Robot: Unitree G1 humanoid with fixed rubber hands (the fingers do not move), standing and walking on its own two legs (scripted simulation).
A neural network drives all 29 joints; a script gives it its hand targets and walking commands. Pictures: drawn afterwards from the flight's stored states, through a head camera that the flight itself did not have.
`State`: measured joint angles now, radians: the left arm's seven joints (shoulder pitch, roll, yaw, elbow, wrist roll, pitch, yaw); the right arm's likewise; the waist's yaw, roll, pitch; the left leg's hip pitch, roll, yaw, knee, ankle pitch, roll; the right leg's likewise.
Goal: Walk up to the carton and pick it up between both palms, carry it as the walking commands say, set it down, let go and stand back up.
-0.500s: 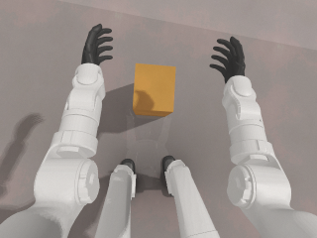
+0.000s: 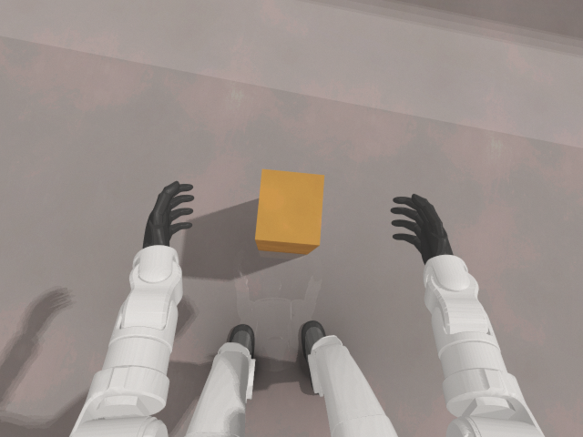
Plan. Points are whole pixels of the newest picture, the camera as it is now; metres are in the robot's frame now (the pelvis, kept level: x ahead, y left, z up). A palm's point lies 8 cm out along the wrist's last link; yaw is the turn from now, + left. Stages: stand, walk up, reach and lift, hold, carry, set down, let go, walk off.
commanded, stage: let go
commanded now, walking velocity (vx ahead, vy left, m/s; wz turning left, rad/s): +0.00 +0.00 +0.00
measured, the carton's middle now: (287, 217) +0.47 -0.05 -0.58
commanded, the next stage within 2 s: stand in 0.88 s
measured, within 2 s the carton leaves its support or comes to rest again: neither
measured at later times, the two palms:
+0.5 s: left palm (74, 356) +0.24 +0.21 -0.02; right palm (502, 353) +0.21 -0.23 -0.01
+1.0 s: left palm (24, 397) +0.20 +0.27 -0.03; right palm (519, 354) +0.20 -0.26 -0.02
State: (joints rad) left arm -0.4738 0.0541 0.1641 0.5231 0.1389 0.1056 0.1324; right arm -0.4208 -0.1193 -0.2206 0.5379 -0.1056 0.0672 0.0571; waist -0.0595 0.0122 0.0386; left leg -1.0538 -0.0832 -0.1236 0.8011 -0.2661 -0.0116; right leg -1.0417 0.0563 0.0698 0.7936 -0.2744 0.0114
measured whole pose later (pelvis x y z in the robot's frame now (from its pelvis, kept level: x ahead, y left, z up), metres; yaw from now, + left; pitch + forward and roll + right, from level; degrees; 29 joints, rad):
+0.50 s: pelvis +0.05 +0.00 +0.05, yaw -2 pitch +1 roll +0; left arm 0.16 0.18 0.05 0.49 0.02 0.04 -0.03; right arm 0.19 -0.20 -0.04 0.47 -0.01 0.04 0.07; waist -0.02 -0.02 0.05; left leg -0.21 -0.05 -0.10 0.44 -0.25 0.01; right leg -0.21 0.05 0.12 0.44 -0.25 0.00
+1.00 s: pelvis +0.06 +0.00 +0.05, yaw -1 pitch -2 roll +0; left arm 0.21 0.28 0.04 0.65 0.04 0.06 0.01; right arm 0.21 -0.27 -0.04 0.61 -0.04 0.06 0.00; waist 0.00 0.00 -0.03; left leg -0.18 -0.06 -0.11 0.52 -0.31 0.02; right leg -0.17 0.05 0.10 0.51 -0.31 0.00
